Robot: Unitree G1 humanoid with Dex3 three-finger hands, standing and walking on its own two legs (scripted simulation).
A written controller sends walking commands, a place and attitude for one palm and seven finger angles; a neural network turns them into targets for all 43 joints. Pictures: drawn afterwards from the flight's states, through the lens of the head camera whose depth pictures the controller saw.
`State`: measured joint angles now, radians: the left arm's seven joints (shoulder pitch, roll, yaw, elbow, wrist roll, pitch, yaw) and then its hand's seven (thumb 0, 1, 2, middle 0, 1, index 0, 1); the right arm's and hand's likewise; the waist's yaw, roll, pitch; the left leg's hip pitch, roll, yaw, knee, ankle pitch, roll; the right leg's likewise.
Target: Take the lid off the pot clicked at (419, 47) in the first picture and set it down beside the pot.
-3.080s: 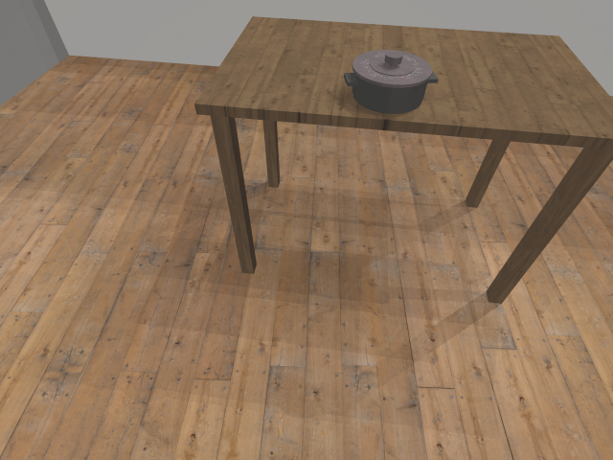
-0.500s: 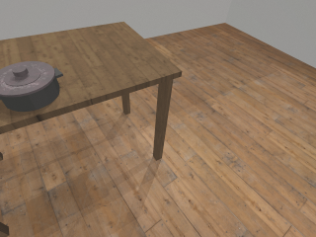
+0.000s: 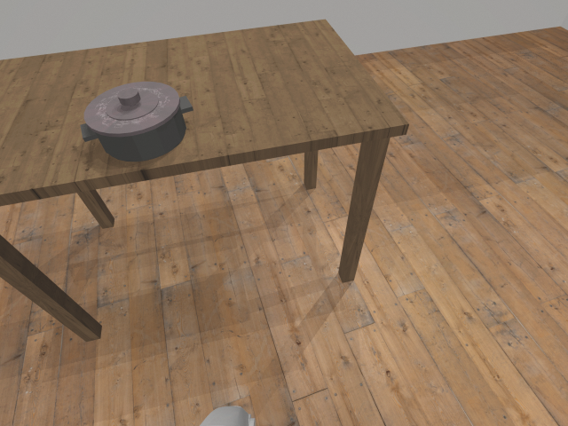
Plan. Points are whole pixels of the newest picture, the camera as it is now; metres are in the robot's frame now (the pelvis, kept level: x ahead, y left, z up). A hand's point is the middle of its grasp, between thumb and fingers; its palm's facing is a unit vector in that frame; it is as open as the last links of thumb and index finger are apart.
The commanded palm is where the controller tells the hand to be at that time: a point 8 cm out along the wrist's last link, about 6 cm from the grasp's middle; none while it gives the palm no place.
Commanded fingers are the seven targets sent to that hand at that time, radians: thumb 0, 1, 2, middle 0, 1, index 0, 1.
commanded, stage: turn to face it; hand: left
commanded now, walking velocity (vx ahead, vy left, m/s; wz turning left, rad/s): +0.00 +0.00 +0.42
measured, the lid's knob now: (129, 96) +0.70 +0.36 +0.09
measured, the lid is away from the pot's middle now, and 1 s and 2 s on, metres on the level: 0.00 0.00 0.00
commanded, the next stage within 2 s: take the last steps up to it in 0.40 s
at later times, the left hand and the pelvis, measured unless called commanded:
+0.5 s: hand out of the picture +0.00 +0.24 -0.17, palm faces +0.25 -0.93 -0.28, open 7.4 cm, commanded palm none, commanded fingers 0.00 0.90 0.90 -0.20 -0.30 -0.20 -0.30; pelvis +0.00 +0.02 +0.00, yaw +11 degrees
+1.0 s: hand out of the picture -0.04 +0.17 -0.17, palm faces +0.41 -0.90 -0.15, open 7.3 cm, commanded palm none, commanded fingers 0.00 0.90 0.90 -0.20 -0.30 -0.20 -0.30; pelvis +0.08 +0.06 +0.00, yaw +17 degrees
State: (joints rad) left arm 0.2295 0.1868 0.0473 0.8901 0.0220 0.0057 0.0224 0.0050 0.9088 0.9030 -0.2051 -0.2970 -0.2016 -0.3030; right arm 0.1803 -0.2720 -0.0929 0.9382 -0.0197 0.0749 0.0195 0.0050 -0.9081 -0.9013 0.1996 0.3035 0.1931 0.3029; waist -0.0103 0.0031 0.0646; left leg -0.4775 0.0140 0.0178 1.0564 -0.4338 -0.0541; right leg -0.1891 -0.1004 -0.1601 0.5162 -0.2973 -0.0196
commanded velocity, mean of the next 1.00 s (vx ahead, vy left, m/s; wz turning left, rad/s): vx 0.15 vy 0.02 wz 0.17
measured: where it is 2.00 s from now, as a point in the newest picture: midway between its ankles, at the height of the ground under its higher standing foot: (250, 421)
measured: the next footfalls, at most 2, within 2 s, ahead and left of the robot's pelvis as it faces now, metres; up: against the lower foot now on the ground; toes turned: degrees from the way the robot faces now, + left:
left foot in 0.20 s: +0.03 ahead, +0.14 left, +0.00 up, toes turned +10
right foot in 0.56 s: +0.07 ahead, -0.09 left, +0.00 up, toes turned +9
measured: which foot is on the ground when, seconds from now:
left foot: up 0.00-0.18, down 0.20-0.56, up 0.58-1.00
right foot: down 0.00-0.18, up 0.20-0.54, down 0.56-1.00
